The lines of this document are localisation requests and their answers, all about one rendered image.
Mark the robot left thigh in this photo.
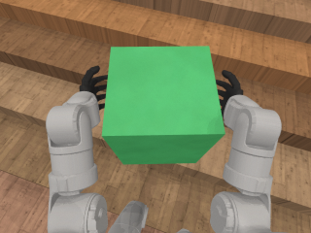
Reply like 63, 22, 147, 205
108, 200, 149, 233

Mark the left robot hand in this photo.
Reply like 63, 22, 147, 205
79, 65, 108, 111

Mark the robot right forearm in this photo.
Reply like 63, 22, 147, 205
223, 94, 282, 227

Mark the robot right upper arm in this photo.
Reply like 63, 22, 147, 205
210, 191, 288, 233

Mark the carton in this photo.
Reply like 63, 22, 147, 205
101, 46, 225, 165

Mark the robot left upper arm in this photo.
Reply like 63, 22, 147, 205
48, 192, 108, 233

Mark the right robot hand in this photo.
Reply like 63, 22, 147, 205
216, 70, 244, 117

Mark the robot left forearm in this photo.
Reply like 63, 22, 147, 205
46, 91, 101, 232

